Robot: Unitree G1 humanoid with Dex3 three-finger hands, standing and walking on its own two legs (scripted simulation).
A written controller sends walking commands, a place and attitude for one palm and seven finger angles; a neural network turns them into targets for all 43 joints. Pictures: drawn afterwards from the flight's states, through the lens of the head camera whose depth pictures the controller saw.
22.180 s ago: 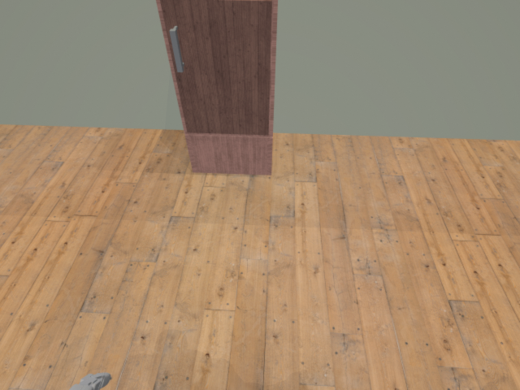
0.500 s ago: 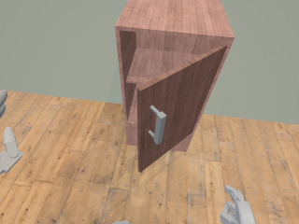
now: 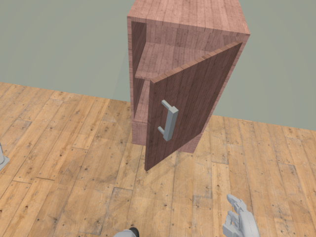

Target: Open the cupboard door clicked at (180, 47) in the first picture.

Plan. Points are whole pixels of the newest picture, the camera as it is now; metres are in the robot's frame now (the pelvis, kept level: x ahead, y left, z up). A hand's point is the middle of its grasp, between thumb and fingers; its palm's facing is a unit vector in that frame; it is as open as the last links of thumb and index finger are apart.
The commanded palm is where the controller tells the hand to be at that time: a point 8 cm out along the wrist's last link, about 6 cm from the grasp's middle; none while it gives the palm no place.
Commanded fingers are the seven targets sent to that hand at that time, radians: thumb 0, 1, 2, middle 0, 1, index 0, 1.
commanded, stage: step back with the hand held close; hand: left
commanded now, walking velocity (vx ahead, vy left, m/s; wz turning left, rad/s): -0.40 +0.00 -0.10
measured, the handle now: (166, 121) +0.48 +0.02 -0.04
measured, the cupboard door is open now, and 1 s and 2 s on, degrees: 46 46 46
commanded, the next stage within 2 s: stop stepping back and stand still in 0.10 s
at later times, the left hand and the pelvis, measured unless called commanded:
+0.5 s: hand out of the picture +0.10 +0.22 +0.16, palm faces +0.35 -0.80 -0.49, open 7.4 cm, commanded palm +0.04 +0.26 +0.19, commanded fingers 0.00 0.90 0.90 -0.20 -0.30 -0.20 -0.30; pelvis -0.11 -0.04 +0.00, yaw -2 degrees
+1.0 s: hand out of the picture +0.04 +0.24 +0.17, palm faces +0.38 -0.79 -0.48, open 7.4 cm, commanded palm -0.01 +0.28 +0.19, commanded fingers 0.00 0.90 0.90 -0.20 -0.30 -0.20 -0.30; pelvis -0.17 -0.02 +0.01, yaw -3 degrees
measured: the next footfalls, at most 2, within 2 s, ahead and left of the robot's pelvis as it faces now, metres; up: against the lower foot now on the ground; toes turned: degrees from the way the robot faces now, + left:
right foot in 0.08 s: -0.16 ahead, -0.12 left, +0.00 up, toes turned -1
left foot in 0.28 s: +0.07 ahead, +0.05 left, +0.00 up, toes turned -2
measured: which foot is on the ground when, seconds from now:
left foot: down 0.00-0.16, up 0.18-0.26, down 0.28-0.48, up 0.50-0.68, down 0.70-1.00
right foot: up 0.00-0.06, down 0.08-0.30, up 0.32-0.42, down 0.44-1.00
